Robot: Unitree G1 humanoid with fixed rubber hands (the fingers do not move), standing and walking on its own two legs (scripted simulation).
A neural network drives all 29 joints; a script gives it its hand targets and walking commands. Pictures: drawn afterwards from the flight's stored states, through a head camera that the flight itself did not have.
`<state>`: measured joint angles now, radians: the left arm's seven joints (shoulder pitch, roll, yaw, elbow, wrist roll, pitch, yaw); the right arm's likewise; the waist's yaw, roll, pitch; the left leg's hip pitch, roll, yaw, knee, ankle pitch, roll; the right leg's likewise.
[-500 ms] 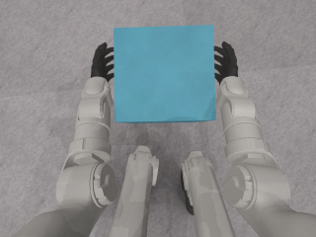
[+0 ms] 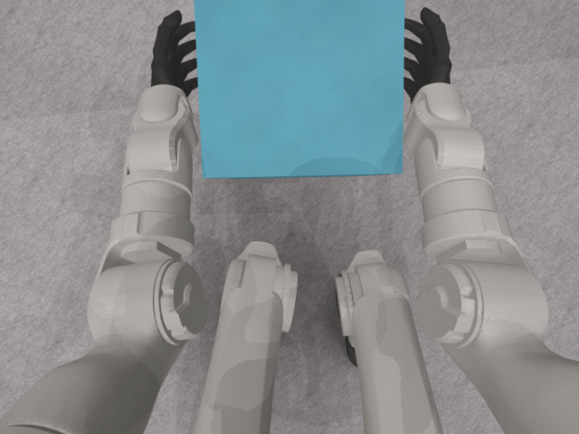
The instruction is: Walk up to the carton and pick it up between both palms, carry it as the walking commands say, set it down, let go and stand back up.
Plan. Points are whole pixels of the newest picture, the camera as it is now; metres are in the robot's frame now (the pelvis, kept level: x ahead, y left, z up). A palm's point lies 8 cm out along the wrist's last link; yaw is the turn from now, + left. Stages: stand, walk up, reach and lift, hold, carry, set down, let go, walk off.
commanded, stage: set down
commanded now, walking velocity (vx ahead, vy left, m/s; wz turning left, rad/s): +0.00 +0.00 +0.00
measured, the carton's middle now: (299, 103) +0.51 +0.05 -0.19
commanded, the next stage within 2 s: none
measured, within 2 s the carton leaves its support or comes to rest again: rests again in 1.80 s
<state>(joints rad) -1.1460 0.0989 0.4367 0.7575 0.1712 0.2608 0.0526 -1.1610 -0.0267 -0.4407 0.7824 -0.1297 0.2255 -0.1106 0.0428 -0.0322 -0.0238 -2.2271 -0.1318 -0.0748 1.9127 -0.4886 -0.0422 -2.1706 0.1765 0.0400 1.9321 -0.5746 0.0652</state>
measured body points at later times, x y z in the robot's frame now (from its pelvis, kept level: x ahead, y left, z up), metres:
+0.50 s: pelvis +0.01 +0.00 -0.05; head +0.35 +0.02 +0.24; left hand +0.53 +0.20 -0.20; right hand +0.55 -0.10 -0.20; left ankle +0.11 +0.11 -0.41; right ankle +0.10 -0.12 -0.41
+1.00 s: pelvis +0.00 +0.00 -0.06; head +0.35 +0.02 +0.23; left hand +0.52 +0.21 -0.21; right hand +0.54 -0.10 -0.21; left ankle +0.11 +0.11 -0.41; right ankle +0.10 -0.12 -0.41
